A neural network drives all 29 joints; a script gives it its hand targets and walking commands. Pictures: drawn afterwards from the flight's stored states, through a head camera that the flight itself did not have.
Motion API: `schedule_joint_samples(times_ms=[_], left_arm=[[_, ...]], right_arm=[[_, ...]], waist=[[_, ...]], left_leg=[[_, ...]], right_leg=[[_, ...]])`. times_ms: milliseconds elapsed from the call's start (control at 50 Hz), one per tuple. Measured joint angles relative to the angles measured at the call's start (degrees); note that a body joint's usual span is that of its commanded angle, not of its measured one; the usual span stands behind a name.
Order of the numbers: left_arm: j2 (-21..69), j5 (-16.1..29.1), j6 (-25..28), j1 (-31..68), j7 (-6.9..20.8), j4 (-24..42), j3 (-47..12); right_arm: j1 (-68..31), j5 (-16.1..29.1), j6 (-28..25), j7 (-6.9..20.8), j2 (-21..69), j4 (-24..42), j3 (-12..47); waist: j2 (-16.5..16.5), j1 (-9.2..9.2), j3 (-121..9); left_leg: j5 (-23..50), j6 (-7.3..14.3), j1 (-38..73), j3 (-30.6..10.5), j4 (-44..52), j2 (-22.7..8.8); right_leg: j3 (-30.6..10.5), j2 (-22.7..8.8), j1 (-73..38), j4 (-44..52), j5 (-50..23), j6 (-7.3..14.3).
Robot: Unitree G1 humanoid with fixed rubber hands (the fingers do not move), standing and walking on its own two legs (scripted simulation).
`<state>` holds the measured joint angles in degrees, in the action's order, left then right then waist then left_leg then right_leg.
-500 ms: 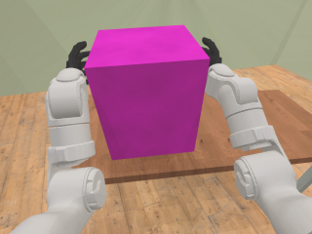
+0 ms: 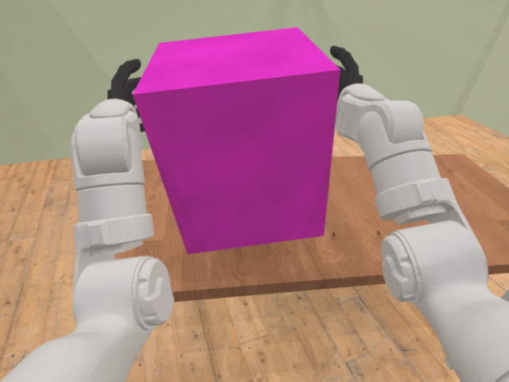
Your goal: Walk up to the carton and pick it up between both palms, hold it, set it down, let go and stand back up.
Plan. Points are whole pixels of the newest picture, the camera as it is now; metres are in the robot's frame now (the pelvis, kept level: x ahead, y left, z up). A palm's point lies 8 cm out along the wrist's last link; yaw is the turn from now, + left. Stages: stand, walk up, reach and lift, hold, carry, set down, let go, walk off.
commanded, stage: hold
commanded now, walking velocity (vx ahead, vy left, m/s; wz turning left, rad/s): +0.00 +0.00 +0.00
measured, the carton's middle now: (242, 140) +0.38 +0.01 +0.26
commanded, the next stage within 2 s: none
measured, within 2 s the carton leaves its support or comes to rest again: neither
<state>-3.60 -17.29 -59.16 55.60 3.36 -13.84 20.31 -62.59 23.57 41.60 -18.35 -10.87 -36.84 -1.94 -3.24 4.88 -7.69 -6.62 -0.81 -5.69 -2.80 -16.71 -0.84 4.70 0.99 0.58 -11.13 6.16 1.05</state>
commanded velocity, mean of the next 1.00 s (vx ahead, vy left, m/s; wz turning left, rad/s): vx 0.00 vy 0.00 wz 0.00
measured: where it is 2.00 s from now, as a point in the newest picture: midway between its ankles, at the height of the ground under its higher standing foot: outside the picture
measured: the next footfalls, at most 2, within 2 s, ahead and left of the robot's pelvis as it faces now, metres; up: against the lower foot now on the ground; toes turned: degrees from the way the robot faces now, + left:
none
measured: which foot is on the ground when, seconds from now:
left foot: down 0.00-1.00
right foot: down 0.00-1.00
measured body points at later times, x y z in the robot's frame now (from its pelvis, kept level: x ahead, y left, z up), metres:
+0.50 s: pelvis +0.01 +0.00 +0.00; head -0.08 +0.04 +0.44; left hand +0.38 +0.17 +0.30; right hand +0.39 -0.13 +0.32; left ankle +0.03 +0.12 -0.75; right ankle +0.01 -0.11 -0.75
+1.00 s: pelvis +0.01 +0.00 +0.00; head -0.08 +0.03 +0.44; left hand +0.38 +0.17 +0.31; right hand +0.39 -0.14 +0.33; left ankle +0.03 +0.12 -0.75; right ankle +0.01 -0.11 -0.75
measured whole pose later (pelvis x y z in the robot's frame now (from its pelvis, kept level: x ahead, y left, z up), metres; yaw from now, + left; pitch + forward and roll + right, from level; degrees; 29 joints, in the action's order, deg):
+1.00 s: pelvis +0.01 +0.00 +0.00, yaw +0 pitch -4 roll -1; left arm -4.2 -17.6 -58.3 54.7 5.1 -15.0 20.1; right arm -63.2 25.6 42.8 -19.9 -11.7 -38.3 0.7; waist -2.4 4.5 -9.2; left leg -7.7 -0.8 -4.7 -3.0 -16.5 -0.8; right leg 4.0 1.3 -1.0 -9.9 6.7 1.1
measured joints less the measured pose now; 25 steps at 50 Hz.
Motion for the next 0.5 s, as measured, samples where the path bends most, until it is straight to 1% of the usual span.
schedule_joint_samples(times_ms=[100,180,240,320,420,500], left_arm=[[-0.42,-0.43,1.12,3.01,-0.25,-3.73,0.39],[-0.8,0.24,2.67,2.32,-0.07,-4.01,0.15],[-0.89,0.07,2.79,1.81,0.61,-3.77,0.36],[-0.8,-0.76,2.45,1.49,1.49,-4.76,0.96],[-0.73,0.27,1.53,-2.27,1.0,0.15,-1.19],[-0.13,0.09,0.29,-2.46,0.55,1.3,-1.25]], right_arm=[[-3.68,-1.66,-0.44,1.12,-0.15,-4.54,-2.11],[-3.1,-2.52,-0.8,1.0,0.26,-3.65,-2.1],[-2.12,-1.96,-0.51,0.25,0.3,-2.62,-1.05],[-1.59,-0.92,-0.14,-0.15,0.23,-3.57,0.39],[1.21,0.9,-0.2,-1.2,0.02,-0.01,2.29],[1.53,1.62,0.4,-1.22,-0.31,0.43,2.17]], waist=[[0.37,-0.64,-0.01],[0.64,-0.29,-1.38],[0.54,-0.15,-1.74],[0.23,-0.48,-1.46],[0.24,-0.35,-1.02],[0.24,-0.56,-0.61]], left_leg=[[0.4,0.13,-1.41,-0.22,-0.04,0.28],[0.62,0.14,-1.98,-0.51,0.54,0.35],[0.26,0.14,-1.39,-0.36,0.59,0.24],[-0.21,0.21,-0.11,0.17,0.72,0.17],[-0.69,0.29,0.82,0.21,0.41,0.22],[-1.15,0.33,0.94,0.22,-0.34,0.2]], right_leg=[[0.15,-0.26,1.76,-1.04,0.27,-0.09],[0.34,-0.23,1.9,0.2,-0.14,-0.11],[0.13,-0.1,1.04,0.97,-0.25,-0.13],[-0.45,-0.06,-0.06,1.17,-0.08,-0.2],[-0.61,-0.05,-1.43,1.78,-0.04,-0.29],[-0.69,-0.02,-1.59,1.18,0.28,-0.32]])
